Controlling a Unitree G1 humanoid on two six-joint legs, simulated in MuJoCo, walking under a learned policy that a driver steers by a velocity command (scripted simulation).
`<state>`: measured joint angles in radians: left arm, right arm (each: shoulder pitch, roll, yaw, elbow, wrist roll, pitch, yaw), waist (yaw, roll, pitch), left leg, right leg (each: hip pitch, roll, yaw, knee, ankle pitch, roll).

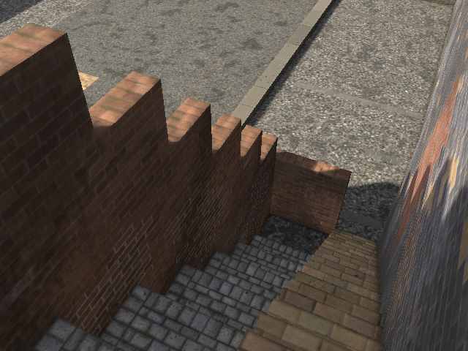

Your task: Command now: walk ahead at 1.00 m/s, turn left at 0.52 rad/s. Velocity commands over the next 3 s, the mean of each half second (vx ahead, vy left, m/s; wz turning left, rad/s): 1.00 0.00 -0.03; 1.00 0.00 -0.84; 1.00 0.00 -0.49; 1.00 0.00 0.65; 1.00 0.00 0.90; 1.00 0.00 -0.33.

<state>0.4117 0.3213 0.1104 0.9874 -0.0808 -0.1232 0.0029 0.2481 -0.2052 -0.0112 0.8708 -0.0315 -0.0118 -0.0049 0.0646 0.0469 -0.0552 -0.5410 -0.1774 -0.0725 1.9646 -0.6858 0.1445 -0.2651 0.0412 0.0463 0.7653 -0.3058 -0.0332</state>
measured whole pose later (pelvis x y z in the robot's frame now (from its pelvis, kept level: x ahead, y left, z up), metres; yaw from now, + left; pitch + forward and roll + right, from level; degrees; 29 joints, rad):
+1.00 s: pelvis +0.81 -0.14 -0.71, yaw -30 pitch +5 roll +4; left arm 0.45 0.20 0.07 1.04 0.02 -0.03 0.06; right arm 0.18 -0.20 0.01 0.79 -0.03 -0.15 -0.02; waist 0.07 -0.01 -0.05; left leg -0.13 -0.03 0.00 1.10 -0.57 -0.03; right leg -0.60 0.19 0.11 1.52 -0.50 -0.15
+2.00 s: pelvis +1.88 -0.77 -1.81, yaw -27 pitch +3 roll -5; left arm 0.49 0.27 0.07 1.04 -0.10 -0.20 0.14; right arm 0.38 -0.20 -0.03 0.92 -0.07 -0.02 0.05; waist -0.04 0.13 0.14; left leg -0.56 0.01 -0.08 0.70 0.65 0.01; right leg -0.09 -0.17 -0.21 1.12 -0.63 0.10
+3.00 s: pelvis +3.20 -0.95 -3.68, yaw -10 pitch -19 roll +23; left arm 0.29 0.18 -0.08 0.68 -0.01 0.04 0.01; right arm -0.24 -0.23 0.06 0.52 0.06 -0.01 0.01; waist 0.39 -0.19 0.25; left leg -0.76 -0.15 0.43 2.65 -1.03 -0.22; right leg -1.32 -0.11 0.53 1.81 -0.32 0.18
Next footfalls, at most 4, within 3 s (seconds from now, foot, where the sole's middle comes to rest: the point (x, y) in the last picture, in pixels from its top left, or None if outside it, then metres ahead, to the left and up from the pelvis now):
0.12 left None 0.10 0.10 -0.77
0.38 right None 0.37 -0.12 -1.14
0.40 left None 0.28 0.09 -0.95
0.74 right None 0.62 -0.14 -1.40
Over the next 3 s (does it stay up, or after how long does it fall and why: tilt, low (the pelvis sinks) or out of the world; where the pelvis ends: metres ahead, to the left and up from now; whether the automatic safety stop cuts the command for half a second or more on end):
stays up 3.20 -0.95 -3.68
